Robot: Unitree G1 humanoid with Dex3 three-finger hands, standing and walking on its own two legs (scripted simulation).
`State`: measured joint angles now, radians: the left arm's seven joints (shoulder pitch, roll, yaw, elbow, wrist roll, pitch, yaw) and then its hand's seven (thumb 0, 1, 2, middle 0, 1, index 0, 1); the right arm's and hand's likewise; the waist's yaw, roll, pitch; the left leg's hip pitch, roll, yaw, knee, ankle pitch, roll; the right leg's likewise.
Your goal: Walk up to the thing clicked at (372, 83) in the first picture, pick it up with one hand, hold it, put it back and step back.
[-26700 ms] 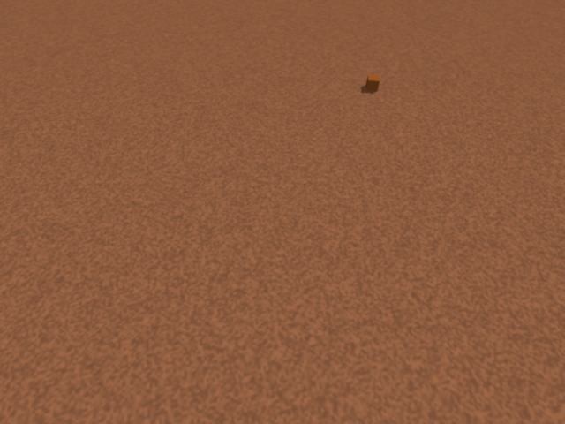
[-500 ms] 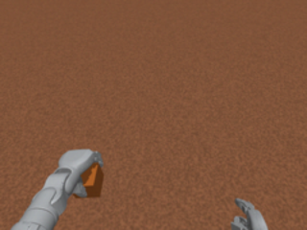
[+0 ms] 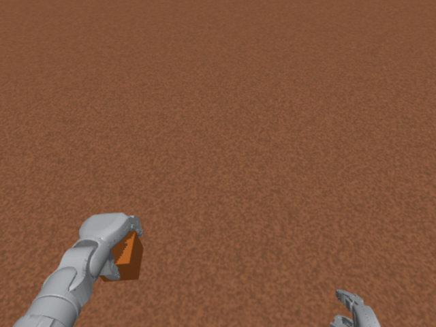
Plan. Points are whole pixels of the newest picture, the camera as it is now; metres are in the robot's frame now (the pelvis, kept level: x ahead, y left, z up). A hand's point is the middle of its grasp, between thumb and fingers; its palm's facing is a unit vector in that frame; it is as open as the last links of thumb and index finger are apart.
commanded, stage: crouch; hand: left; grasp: from above
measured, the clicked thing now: (119, 256) +0.29 +0.22 -0.09
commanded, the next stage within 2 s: lower in 1.74 s
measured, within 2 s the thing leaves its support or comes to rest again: neither
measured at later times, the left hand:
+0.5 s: hand (130, 266) +0.33 +0.25 -0.24, palm faces -0.43 +0.04 -0.90, open 10.1 cm
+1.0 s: hand (146, 283) +0.35 +0.26 -0.47, palm faces -0.47 +0.01 -0.88, open 10.1 cm
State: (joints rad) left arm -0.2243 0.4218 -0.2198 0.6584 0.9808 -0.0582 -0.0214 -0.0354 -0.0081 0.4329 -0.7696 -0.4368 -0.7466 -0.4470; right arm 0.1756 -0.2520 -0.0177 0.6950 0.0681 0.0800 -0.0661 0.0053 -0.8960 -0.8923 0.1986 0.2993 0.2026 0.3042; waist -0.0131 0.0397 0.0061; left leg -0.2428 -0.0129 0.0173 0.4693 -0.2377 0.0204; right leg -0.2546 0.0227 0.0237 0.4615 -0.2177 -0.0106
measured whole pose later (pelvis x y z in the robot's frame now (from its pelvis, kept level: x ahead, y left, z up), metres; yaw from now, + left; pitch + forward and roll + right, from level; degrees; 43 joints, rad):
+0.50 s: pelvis -0.04 +0.01 -0.13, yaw +0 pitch +24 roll -2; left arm -0.56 0.44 -0.11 1.15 1.20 -0.12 0.36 -0.03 0.03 0.42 -0.73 -0.46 -0.71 -0.47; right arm 0.23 -0.28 -0.08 0.72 -0.02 0.03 0.00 0.00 -0.89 -0.89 0.20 0.30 0.20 0.30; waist -0.10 0.01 -0.16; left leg -1.21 0.00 -0.01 1.31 -0.52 0.03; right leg -1.20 0.03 -0.03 1.27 -0.49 0.00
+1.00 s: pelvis -0.07 +0.01 -0.31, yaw -1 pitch +38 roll -5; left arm -0.76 0.58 0.02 1.26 1.27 -0.22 0.38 -0.03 0.01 0.43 -0.75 -0.45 -0.73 -0.46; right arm 0.19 -0.24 -0.02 0.74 -0.08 -0.06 0.06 0.00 -0.89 -0.89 0.20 0.30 0.21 0.30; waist -0.17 0.02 -0.19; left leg -1.97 -0.03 -0.04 1.96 -0.65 0.03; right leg -1.93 0.00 -0.08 1.90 -0.63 -0.01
